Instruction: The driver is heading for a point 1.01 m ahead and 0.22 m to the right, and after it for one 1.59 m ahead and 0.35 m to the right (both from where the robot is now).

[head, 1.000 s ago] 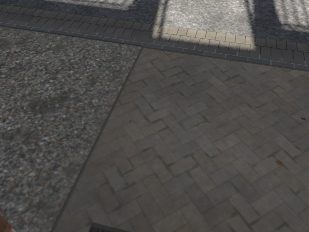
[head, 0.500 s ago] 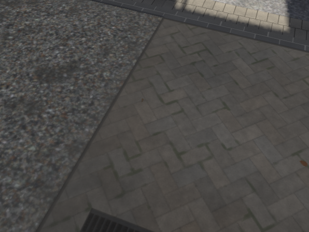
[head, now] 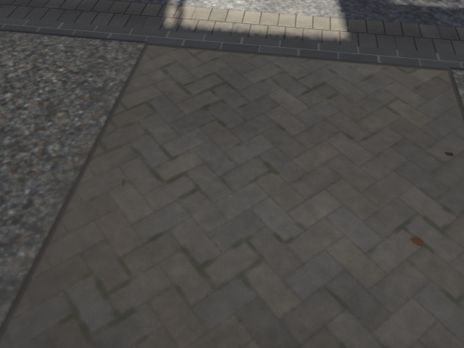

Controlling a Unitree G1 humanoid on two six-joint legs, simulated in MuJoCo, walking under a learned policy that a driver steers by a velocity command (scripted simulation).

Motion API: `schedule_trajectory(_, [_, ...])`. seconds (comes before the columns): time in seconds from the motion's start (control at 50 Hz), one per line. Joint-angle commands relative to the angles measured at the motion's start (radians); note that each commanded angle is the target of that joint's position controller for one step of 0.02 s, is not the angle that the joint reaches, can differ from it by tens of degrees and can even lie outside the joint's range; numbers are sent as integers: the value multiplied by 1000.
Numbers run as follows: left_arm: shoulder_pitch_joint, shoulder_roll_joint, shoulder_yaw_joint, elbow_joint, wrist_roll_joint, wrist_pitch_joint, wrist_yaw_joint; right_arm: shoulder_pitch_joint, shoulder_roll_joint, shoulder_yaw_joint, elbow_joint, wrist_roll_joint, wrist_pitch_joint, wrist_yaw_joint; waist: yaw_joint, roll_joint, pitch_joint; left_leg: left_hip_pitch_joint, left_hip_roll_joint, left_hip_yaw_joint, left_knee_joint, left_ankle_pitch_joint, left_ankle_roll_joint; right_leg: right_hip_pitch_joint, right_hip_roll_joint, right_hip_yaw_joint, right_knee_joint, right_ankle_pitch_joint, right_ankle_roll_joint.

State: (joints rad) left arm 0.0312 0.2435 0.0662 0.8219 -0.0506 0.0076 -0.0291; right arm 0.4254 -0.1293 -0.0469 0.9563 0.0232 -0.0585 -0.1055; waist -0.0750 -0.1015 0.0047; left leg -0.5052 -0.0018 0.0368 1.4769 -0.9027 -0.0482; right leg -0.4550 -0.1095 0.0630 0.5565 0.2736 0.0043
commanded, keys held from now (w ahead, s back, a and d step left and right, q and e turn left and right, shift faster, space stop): w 0.68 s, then no key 0.32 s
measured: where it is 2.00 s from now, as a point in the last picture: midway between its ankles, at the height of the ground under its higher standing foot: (241, 265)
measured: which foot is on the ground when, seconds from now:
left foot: down 0.00-0.02, up 0.04-0.52, down 0.54-0.98, up 1.00-1.00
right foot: up 0.00-0.02, down 0.04-0.56, up 0.58-0.96, down 0.98-1.00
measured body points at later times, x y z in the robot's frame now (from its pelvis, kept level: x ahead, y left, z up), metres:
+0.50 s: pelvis +0.28 -0.07 -0.10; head +0.30 -0.08 +0.35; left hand +0.13 +0.13 -0.23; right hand +0.58 -0.22 -0.14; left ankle +0.43 +0.04 -0.79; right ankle +0.08 -0.14 -0.81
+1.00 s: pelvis +0.55 -0.09 -0.09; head +0.59 -0.10 +0.36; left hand +0.76 +0.13 -0.19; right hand +0.52 -0.35 -0.24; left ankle +0.43 +0.02 -0.81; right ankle +0.69 -0.19 -0.82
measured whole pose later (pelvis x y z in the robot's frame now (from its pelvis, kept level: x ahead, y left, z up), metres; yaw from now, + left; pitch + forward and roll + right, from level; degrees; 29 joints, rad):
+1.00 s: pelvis +0.55 -0.09 -0.09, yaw +1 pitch +3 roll +2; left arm 0.02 0.20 0.05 0.79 0.03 -0.09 -0.01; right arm 0.37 -0.22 -0.04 1.00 0.01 -0.07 -0.02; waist -0.07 -0.01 0.02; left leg -0.11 -0.05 -0.02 0.52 -0.42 0.03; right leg -0.50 0.01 0.04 0.46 0.04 -0.04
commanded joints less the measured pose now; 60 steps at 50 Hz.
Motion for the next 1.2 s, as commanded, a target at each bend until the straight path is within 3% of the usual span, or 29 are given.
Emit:
schedule_trajectory(0.02, [385,17,28,119,39,-27,-1,-11,-71,-34,-6,11,-6,5,175,120,40,-251,14,-162,8,351,116,490,7,-104,-298,19,-92])
schedule_trajectory(0.04, [657,-17,28,209,78,-37,-9,-69,-32,-25,12,7,-14,33,338,34,-49,-459,-137,-2,568,233,80,729,-50,-61,-148,-20,-173])
schedule_trajectory(0.06, [768,-7,12,270,84,-58,-18,-163,80,3,-66,5,-32,66,326,-138,-37,-799,-131,-83,888,109,120,826,-79,-14,144,200,-140])
schedule_trajectory(0.08, [727,26,15,266,58,-64,-23,-86,77,13,-113,36,-50,80,233,-285,-73,-972,-65,-164,860,246,186,852,-108,45,215,226,-91])
schedule_trajectory(0.1, [655,91,36,251,38,-68,-34,-75,20,8,-140,50,-63,80,183,-235,-167,-969,-17,-213,641,424,204,791,-201,238,86,-221,-157])
schedule_trajectory(0.12, [547,133,41,257,59,-68,-28,-187,10,21,-202,77,-66,66,121,-215,-126,-1035,55,-233,485,541,190,666,-346,593,-122,-777,-225])
schedule_trajectory(0.14, [400,-7,-11,194,94,-77,-17,-286,-88,-4,-185,76,-60,55,91,45,-48,-978,96,-255,415,679,179,485,-356,687,-218,-828,-187])
schedule_trajectory(0.18, [225,0,-42,147,107,-79,29,-227,-91,-11,-177,-4,-14,57,-30,173,57,-667,142,-202,43,853,66,115,-250,467,-181,-432,-154])
schedule_trajectory(0.2, [251,7,-44,160,98,-83,48,-222,-68,-11,-183,-22,-3,60,-26,87,57,-583,133,-184,-57,881,37,68,-186,371,-163,-251,-162])
schedule_trajectory(0.24, [352,0,-50,190,76,-84,69,-285,-36,2,-224,-22,4,68,14,-14,53,-449,119,-138,-242,977,20,61,-117,263,-188,-67,-166])
schedule_trajectory(0.3, [510,-10,-48,217,37,-77,88,-453,-24,14,-284,-6,10,89,104,18,56,-436,92,-94,-481,1013,23,270,-111,229,-208,3,-136])
schedule_trajectory(0.42, [706,-35,-36,258,47,-67,84,-686,-22,20,-347,23,-3,144,203,16,103,-436,13,-12,-728,890,74,575,-102,135,-206,152,-75])
schedule_trajectory(0.48, [671,-16,-29,248,49,-59,82,-694,-4,25,-352,17,-25,175,166,-11,62,-217,-63,82,-822,784,123,554,-74,43,-122,452,-83])
schedule_trajectory(0.52, [563,32,-14,213,41,-70,62,-469,-63,-6,-292,-3,-30,163,20,-61,-47,201,-115,81,-879,805,180,379,-69,47,69,680,-112])
schedule_trajectory(0.54, [458,51,-7,183,43,-93,44,-214,-137,-36,-218,-1,-23,147,-117,-48,-154,558,-36,-43,-922,939,237,169,-34,41,288,553,-105])
schedule_trajectory(0.56, [444,-9,-20,155,74,-128,25,18,-252,-58,-143,-21,-14,127,-139,191,-365,952,225,-376,-886,1164,339,-110,121,-9,704,-341,-70])
schedule_trajectory(0.58, [592,-46,-27,173,33,-155,2,45,-265,-60,-109,-25,-16,128,-65,332,-502,1074,409,-797,-1050,1006,495,-283,195,178,886,-855,-68])
schedule_trajectory(0.62, [389,9,-2,101,6,-151,15,-211,-143,-34,-158,-15,-30,117,-1,159,-121,681,318,-571,-1176,813,409,-393,81,94,825,-678,-60])
schedule_trajectory(0.64, [344,-9,4,90,17,-135,38,-292,-112,-21,-163,-8,-44,126,57,64,-52,501,275,-465,-1218,878,365,-333,43,57,760,-615,-51])
schedule_trajectory(0.7, [387,-3,24,83,46,-103,63,-266,-93,-9,-131,-22,-63,143,117,110,-29,280,207,-293,-1282,1085,324,-168,-4,30,619,-519,-37])
schedule_trajectory(0.78, [222,-38,13,4,57,-105,62,-172,-138,-5,-67,-20,-50,98,97,179,0,221,128,-92,-1238,1505,268,-136,44,-45,293,-320,-9])
schedule_trajectory(0.88, [52,-10,4,-65,48,-95,25,-76,-203,-14,-14,-4,-33,75,60,207,-36,270,132,-108,-1195,1281,225,33,108,-34,0,-99,-7])
schedule_trajectory(0.96, [151,65,18,-33,82,-100,14,-117,-208,-19,-22,4,-27,76,120,164,-73,388,147,-156,-1004,1263,179,149,111,-22,-133,-134,-75])
schedule_trajectory(0.98, [201,126,32,-21,90,-108,16,-73,-196,-15,-26,-11,-29,79,118,98,-132,350,80,-124,-862,1188,142,298,50,15,-130,230,-110])
schedule_trajectory(1.0, [264,168,34,-18,104,-105,21,98,-99,13,11,-27,-35,89,74,-75,-288,93,-2,-92,-609,803,80,664,-161,196,-17,656,-266])
schedule_trajectory(1.02, [323,85,10,-7,85,-98,17,158,-94,30,38,-18,-30,98,113,-156,-444,36,-40,-122,-393,253,39,737,-312,359,-51,712,-386])
schedule_trajectory(1.04, [291,51,-3,-18,69,-90,10,121,-173,8,38,-4,-14,103,107,-61,-428,14,-6,-175,-324,210,28,666,-273,366,-83,512,-362])
schedule_trajectory(1.08, [126,41,-17,-46,63,-75,13,-33,-181,-4,3,-5,32,81,73,58,-237,-7,50,-140,-381,303,7,399,-191,273,-173,124,-278])
schedule_trajectory(1.2, [54,54,-14,-40,73,-48,30,-47,-115,-8,18,-24,91,45,24,-27,-120,271,23,-58,-755,527,-1,73,-64,147,-319,-502,-214])
Next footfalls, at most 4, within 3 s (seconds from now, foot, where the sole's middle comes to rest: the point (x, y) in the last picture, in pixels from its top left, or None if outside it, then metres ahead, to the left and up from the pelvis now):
0.04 right None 0.12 -0.14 -0.85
0.54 left None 0.46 0.02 -0.85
0.98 right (284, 293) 0.72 -0.20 -0.85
1.28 left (211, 324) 0.63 0.04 -0.85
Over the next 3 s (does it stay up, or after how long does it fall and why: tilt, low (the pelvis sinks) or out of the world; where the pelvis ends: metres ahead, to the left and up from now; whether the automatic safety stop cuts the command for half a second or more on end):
stays up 0.96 -0.08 -0.08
